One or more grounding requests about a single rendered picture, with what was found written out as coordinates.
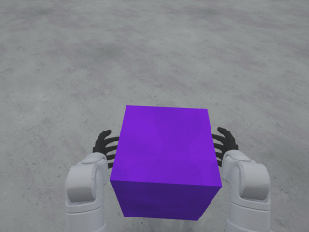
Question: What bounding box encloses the right robot hand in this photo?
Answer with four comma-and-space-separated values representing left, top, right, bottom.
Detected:
212, 127, 239, 167

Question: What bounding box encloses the robot left forearm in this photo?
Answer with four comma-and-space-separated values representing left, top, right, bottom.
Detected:
64, 152, 109, 232

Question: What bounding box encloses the robot right forearm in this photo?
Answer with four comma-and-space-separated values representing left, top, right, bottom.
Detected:
221, 150, 273, 232

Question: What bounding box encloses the left robot hand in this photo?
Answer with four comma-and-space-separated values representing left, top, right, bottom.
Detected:
92, 130, 119, 168

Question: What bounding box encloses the carton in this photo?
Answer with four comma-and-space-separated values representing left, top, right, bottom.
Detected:
110, 105, 222, 221

